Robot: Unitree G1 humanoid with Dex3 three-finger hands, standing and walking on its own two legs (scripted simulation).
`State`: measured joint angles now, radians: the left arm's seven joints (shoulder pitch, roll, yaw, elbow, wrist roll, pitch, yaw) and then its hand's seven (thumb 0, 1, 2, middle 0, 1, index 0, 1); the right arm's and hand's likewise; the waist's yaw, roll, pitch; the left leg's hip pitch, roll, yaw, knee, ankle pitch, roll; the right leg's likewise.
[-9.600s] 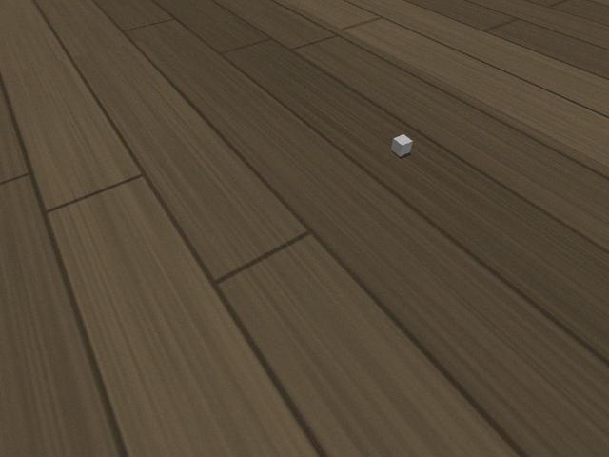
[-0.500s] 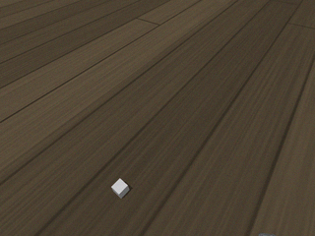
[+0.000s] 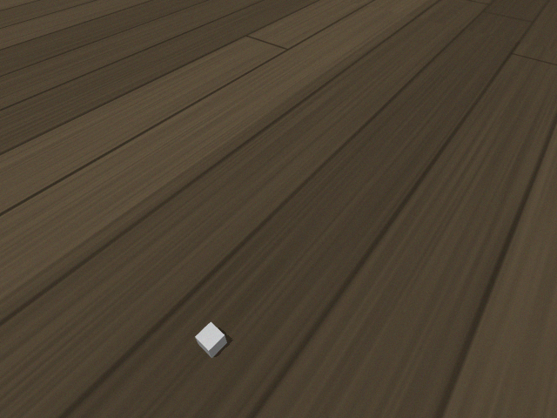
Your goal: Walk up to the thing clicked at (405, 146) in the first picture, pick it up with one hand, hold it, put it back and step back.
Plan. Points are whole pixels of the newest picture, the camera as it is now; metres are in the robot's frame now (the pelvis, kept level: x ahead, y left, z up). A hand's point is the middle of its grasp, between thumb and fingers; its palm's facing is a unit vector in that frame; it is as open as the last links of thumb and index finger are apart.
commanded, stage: walk up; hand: left
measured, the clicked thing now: (211, 339) +0.53 +0.25 -0.74
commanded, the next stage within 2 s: stand in 0.36 s
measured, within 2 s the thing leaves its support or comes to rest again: neither
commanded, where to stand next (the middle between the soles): +0.16 -0.01 m, yaw -2 degrees
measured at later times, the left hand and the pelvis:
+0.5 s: hand out of the picture +0.09 +0.26 -0.16, palm faces -0.01 -0.94 -0.34, open 7.4 cm; pelvis +0.01 +0.00 +0.00, yaw +0 degrees
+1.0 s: hand out of the picture +0.08 +0.25 -0.16, palm faces -0.02 -0.94 -0.34, open 7.4 cm; pelvis +0.01 -0.01 +0.00, yaw +0 degrees
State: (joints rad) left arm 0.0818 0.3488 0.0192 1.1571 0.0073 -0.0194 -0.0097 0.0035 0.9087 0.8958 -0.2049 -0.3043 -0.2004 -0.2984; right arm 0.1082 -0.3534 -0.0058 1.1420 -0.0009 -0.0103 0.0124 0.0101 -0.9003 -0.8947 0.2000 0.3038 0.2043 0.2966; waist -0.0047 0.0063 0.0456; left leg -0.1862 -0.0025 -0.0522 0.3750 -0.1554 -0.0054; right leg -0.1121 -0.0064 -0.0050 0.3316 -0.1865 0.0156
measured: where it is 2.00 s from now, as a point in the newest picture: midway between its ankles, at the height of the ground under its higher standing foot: outside the picture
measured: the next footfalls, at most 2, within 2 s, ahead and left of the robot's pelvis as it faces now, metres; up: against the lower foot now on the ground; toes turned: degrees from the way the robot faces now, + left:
none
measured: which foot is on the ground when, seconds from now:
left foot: down 0.00-1.00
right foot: down 0.00-1.00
